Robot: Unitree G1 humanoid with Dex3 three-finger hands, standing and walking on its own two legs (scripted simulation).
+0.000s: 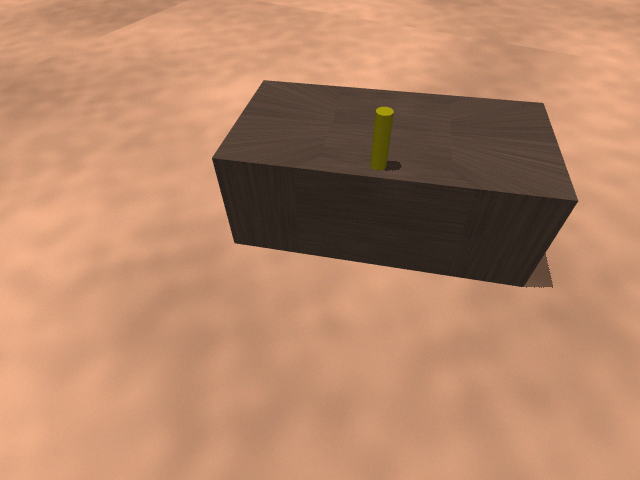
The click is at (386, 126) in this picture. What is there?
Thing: slim round
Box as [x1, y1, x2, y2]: [370, 107, 393, 169]
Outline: 388,107 379,107 376,109 370,164 371,167 374,169 382,169 385,167 393,113 393,110
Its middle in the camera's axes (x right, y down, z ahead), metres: +0.21 -0.31 +1.24
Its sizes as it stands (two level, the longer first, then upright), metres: 0.054 0.054 0.202
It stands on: a support 0.45 m high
